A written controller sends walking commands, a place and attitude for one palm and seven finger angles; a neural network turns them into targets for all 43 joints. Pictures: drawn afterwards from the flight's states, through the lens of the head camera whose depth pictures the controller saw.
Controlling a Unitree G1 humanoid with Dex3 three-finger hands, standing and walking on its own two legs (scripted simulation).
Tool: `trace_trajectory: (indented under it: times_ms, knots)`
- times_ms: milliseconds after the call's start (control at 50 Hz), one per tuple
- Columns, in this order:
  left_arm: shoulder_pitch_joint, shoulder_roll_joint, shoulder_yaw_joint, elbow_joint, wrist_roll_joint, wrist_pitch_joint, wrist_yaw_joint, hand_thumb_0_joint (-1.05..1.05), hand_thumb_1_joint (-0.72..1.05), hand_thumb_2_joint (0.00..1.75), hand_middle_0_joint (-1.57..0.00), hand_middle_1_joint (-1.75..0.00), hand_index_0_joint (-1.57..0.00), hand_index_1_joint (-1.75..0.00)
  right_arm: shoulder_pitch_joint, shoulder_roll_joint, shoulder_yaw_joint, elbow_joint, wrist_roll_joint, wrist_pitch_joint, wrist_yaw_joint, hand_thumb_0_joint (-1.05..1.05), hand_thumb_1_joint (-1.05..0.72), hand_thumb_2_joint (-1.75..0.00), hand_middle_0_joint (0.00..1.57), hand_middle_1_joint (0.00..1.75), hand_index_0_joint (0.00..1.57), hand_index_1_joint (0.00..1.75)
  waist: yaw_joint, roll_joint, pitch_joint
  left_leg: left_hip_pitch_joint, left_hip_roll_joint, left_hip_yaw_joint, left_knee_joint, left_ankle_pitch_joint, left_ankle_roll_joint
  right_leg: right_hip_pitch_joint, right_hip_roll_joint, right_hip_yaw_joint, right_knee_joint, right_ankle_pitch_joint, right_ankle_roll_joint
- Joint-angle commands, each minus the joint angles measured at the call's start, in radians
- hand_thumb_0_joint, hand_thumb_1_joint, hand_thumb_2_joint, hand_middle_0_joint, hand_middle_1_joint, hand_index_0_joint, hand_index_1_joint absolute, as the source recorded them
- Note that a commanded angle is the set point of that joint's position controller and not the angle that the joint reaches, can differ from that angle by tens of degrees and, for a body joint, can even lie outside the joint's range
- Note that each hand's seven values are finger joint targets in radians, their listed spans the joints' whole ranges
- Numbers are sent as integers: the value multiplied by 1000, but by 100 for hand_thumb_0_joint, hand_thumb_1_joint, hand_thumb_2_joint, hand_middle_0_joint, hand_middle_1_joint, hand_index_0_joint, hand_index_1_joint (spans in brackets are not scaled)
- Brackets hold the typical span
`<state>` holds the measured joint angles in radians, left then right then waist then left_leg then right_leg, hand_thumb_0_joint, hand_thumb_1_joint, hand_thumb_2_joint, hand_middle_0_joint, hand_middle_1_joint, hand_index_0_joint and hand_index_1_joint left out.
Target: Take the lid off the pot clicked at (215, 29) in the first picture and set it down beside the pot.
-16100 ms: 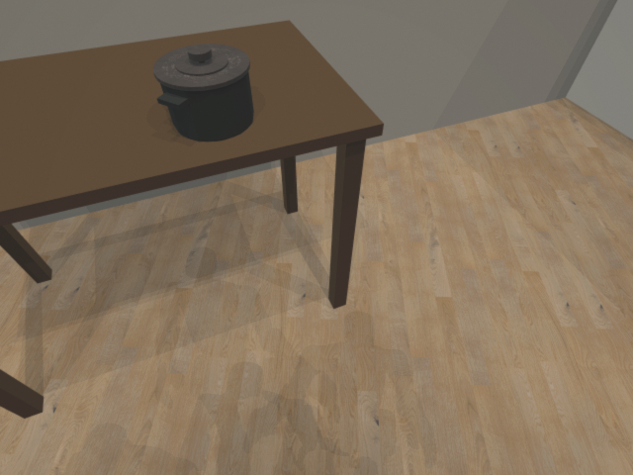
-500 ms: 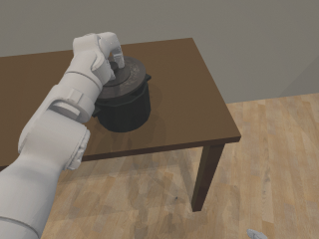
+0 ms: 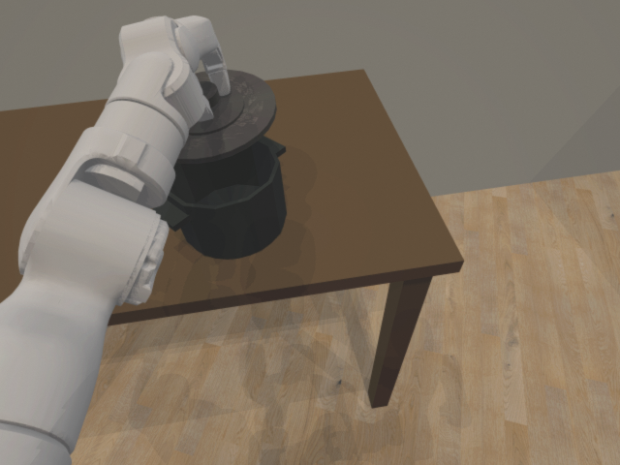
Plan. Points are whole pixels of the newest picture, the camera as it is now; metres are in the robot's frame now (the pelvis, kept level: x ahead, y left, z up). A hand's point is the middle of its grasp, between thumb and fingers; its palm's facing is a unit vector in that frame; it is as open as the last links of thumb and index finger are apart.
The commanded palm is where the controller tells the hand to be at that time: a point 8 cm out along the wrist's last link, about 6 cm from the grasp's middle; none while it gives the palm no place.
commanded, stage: lift the lid straight up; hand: left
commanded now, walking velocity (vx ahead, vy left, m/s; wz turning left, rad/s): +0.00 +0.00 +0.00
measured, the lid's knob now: (201, 95) +0.52 +0.11 +0.24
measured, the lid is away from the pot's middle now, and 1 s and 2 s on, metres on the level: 0.01 0.02 0.15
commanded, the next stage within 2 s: move the lid sideways beside the pot in 0.76 s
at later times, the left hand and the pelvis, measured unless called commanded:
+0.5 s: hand (167, 64) +0.47 +0.13 +0.30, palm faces -0.19 -0.17 -0.97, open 7.4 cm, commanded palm +0.47 +0.13 +0.37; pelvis +0.00 +0.00 +0.00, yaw +1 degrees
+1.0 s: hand (177, 48) +0.48 +0.12 +0.31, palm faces -0.17 -0.15 -0.98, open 7.4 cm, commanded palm +0.46 +0.14 +0.37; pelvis +0.00 +0.00 +0.00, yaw +0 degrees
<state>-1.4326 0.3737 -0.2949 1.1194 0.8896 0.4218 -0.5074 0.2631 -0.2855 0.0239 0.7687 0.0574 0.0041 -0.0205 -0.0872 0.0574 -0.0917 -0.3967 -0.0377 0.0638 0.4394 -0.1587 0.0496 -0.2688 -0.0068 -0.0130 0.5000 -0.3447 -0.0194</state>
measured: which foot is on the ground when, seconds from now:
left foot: down 0.00-1.00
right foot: down 0.00-1.00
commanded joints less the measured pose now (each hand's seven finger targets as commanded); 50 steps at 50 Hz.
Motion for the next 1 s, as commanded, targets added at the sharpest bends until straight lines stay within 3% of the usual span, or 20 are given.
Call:
trace_trajectory:
  times_ms: [0, 120, 200, 260, 280, 300, 340, 380, 400, 480, 540, 580, 640, 740, 800, 840, 860, 920, 960, 980]
  knots:
    - [-677, 261, 63, -251, 38, -6, 50, 0, 78, 87, -81, -110, -77, -108, -71, -125, -44, -130, -6, -37, 2, 0, -90, -90, 20, 30, 20, 30, 15, -116, -453, 428, -20, -78, 54, 357, 51, -32, 31, 17, -54, 511, -15]
    - [-696, 259, 52, -204, 44, 19, 45, 0, 78, 87, -81, -110, -77, -108, -81, -125, -38, -126, -1, -27, -1, 0, -90, -90, 20, 30, 20, 30, 6, -127, -400, 396, -24, -74, 45, 300, 51, -53, 30, 17, -63, 484, -16]
    - [-733, 281, 56, -219, 48, 24, 38, 0, 78, 87, -81, -110, -77, -108, -93, -125, -35, -130, -1, -28, -3, 0, -90, -90, 20, 30, 20, 30, 5, -129, -429, 396, -27, -67, 51, 301, 51, -30, 22, 23, -59, 512, -14]
    - [-733, 223, 16, -168, 50, 42, 35, 0, 78, 87, -81, -110, -77, -108, -92, -124, -33, -122, 8, -22, -4, 0, -90, -90, 20, 30, 20, 30, -11, -116, -371, 387, -23, -76, 42, 261, 47, -86, 28, 12, -68, 443, -15]
    - [-733, 191, 7, -189, 26, 36, 34, 0, 78, 87, -81, -110, -77, -108, -89, -125, -34, -125, 6, -24, -5, 0, -90, -90, 20, 30, 20, 30, -13, -84, -375, 402, -20, -77, 44, 292, 48, -87, 26, 8, -73, 455, -20]
    - [-754, 237, 22, -192, 47, 37, 35, 0, 78, 87, -81, -110, -77, -108, -94, -126, -33, -124, 5, -25, -4, 0, -90, -90, 20, 30, 20, 30, -9, -106, -405, 408, -20, -82, 43, 267, 46, -78, 27, 14, -68, 433, -16]
    - [-788, 227, 13, -184, 54, 42, 38, 0, 78, 87, -81, -110, -77, -108, -89, -127, -31, -116, 8, -25, -8, 0, -90, -90, 20, 30, 20, 30, -22, -107, -401, 409, -20, -86, 42, 261, 47, -91, 27, 12, -68, 434, -17]
    - [-823, 193, 3, -256, 28, 24, 37, 0, 78, 87, -81, -110, -77, -108, -95, -120, -34, -131, 5, -43, -7, 0, -90, -90, 20, 30, 20, 30, -16, -47, -456, 461, -15, -91, 52, 323, 46, -90, 26, 10, -66, 441, -23]
    - [-843, 242, 22, -268, 51, 23, 39, 0, 78, 87, -81, -110, -77, -108, -92, -120, -35, -126, 1, -47, -4, 0, -90, -90, 20, 30, 20, 30, -7, -52, -492, 474, -16, -96, 54, 326, 44, -76, 27, 16, -59, 436, -19]
    - [-766, 216, 24, -144, 39, 47, 36, 0, 78, 87, -81, -110, -77, -108, -77, -131, -32, -109, 6, -35, -6, 0, -90, -90, 20, 30, 20, 30, -17, -98, -386, 394, -17, -87, 41, 279, 45, -91, 25, 5, -76, 429, -24]
    - [-821, 219, 12, -129, 60, 62, 43, 0, 78, 87, -81, -110, -77, -108, -82, -132, -27, -101, 10, -33, -9, 0, -90, -90, 20, 30, 20, 30, -26, -112, -380, 390, -16, -90, 33, 227, 45, -111, 27, 7, -79, 394, -19]
    - [-832, 194, 9, -184, 44, 49, 46, 0, 78, 87, -81, -110, -77, -108, -73, -131, -31, -110, 5, -43, -8, 0, -90, -90, 20, 30, 20, 30, -18, -56, -443, 440, -7, -96, 44, 336, 42, -99, 24, 5, -70, 436, -25]
    - [-826, 210, 17, -183, 73, 54, 43, 0, 78, 87, -81, -110, -77, -108, -73, -126, -34, -110, 1, -44, 2, 0, -90, -90, 20, 30, 20, 30, -7, -70, -465, 456, -7, -103, 52, 374, 40, -101, 31, 7, -60, 426, -22]
    - [-810, 208, 19, -125, 69, 73, 45, 0, 78, 87, -81, -110, -77, -108, -74, -132, -28, -106, 7, -29, 0, 0, -90, -90, 20, 30, 20, 30, -13, -120, -388, 385, -13, -94, 30, 274, 43, -103, 30, 3, -76, 394, -20]
    - [-859, 257, 44, -217, 70, 53, 48, 0, 78, 87, -81, -110, -77, -108, -77, -129, -31, -120, -4, -45, -2, 0, -90, -90, 20, 30, 20, 30, 2, -94, -490, 437, -10, -95, 43, 341, 45, -55, 26, 14, -65, 443, -20]
    - [-871, 257, 48, -212, 75, 56, 48, 0, 78, 87, -81, -110, -77, -108, -72, -124, -34, -117, -2, -49, 0, 0, -90, -90, 20, 30, 20, 30, 3, -104, -489, 437, -12, -95, 42, 331, 44, -61, 29, 12, -62, 431, -19]
    - [-809, 298, 47, -195, 137, 42, 47, 0, 78, 87, -81, -110, -77, -108, -77, -128, -33, -118, -4, -40, -3, 0, -90, -90, 20, 30, 20, 30, 11, -114, -459, 407, -9, -90, 49, 335, 43, -69, 29, 15, -63, 425, -22]
    - [-743, 350, 94, -176, 147, 37, 42, 0, 78, 87, -81, -110, -77, -108, -93, -132, -33, -131, -8, -17, -1, 0, -90, -90, 20, 30, 20, 30, 27, -152, -456, 353, -16, -72, 52, 345, 43, -11, 21, 19, -48, 486, -21]
    - [-689, 357, 92, -113, 138, 56, 31, 0, 78, 87, -81, -110, -77, -108, -99, -136, -29, -132, -1, 2, -6, 0, -90, -90, 20, 30, 20, 30, 21, -191, -392, 298, -22, -59, 42, 273, 44, -14, 17, 17, -59, 474, -16]
    - [-691, 334, 79, -121, 122, 51, 26, 0, 78, 87, -81, -110, -77, -108, -87, -139, -31, -135, 0, 6, -5, 0, -90, -90, 20, 30, 20, 30, 15, -161, -385, 294, -17, -55, 41, 284, 43, -11, 13, 14, -63, 489, -20]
